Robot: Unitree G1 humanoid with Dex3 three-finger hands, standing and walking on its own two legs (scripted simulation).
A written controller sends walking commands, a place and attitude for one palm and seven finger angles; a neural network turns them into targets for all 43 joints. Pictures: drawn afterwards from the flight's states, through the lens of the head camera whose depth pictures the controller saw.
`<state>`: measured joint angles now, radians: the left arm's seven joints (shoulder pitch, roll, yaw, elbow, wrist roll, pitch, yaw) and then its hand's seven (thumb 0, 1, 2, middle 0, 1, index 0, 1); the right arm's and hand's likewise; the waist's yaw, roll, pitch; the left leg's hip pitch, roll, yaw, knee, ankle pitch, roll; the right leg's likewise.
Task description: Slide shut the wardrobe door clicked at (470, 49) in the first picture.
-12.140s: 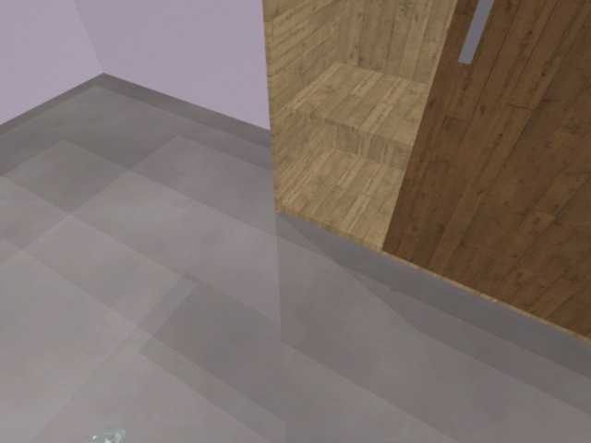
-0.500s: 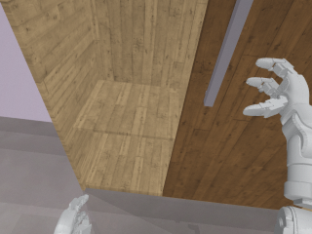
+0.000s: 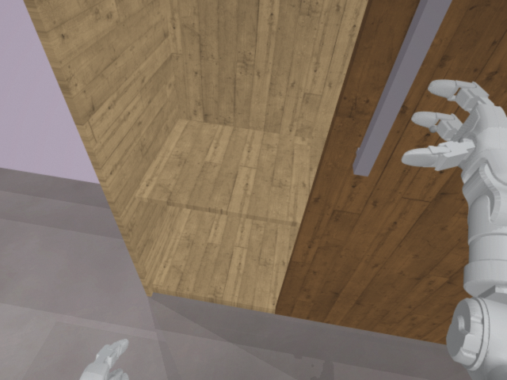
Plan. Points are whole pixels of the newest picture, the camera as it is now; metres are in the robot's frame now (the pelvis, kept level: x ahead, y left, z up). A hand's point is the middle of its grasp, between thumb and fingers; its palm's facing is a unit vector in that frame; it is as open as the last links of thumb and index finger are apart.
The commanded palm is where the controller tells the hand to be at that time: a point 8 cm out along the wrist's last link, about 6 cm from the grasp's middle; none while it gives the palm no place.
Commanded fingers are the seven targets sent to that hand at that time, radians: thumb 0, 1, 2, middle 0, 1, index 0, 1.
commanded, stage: move the hooked fingers beside the handle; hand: right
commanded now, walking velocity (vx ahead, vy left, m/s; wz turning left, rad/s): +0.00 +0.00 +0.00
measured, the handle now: (391, 87) +0.49 -0.14 +0.26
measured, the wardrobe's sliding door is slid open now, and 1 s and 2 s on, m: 0.50 0.50 0.50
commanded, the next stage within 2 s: feel for the door with the fingertips in 0.62 s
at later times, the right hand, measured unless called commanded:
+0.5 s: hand (431, 134) +0.42 -0.19 +0.23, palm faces +0.09 +1.00 -0.01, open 14.0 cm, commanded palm +0.40 -0.24 +0.23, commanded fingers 0.00 0.50 -0.30 0.30 1.20 0.30 1.20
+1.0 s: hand (406, 129) +0.43 -0.16 +0.23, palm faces +0.05 +1.00 -0.01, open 14.0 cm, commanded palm +0.39 -0.21 +0.23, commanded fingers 0.00 0.50 -0.30 0.30 1.20 0.30 1.20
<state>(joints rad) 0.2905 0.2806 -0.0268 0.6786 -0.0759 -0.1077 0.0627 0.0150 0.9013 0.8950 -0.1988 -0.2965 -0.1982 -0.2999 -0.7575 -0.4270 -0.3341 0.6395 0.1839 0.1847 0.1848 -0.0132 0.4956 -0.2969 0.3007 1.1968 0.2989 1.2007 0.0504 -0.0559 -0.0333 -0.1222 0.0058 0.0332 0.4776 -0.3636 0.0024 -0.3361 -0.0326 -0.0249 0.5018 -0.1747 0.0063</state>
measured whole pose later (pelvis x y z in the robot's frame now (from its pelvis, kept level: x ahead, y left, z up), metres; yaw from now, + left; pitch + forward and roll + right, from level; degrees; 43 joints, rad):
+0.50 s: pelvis +0.00 +0.00 +0.00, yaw -1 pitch +0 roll +0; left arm 0.22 0.26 -0.04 0.65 -0.08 -0.08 0.07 0.01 0.90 0.89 -0.20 -0.30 -0.20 -0.30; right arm -0.73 -0.39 -0.30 0.57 0.19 0.25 0.14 -0.01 0.50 -0.30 0.30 1.20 0.30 1.20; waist 0.03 -0.05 -0.04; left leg -0.10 0.01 0.04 0.48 -0.37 0.00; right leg -0.32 -0.03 -0.02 0.51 -0.18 0.01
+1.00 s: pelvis +0.00 +0.00 +0.00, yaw +0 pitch +0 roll +0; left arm 0.27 0.27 -0.02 0.69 -0.07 -0.09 0.05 0.02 0.90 0.90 -0.20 -0.30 -0.20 -0.30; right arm -0.73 -0.32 -0.26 0.53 0.19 0.22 0.09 -0.01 0.50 -0.30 0.30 1.20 0.30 1.20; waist 0.04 -0.06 -0.03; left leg -0.11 0.01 0.04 0.48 -0.37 0.00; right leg -0.33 -0.03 -0.02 0.51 -0.18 0.01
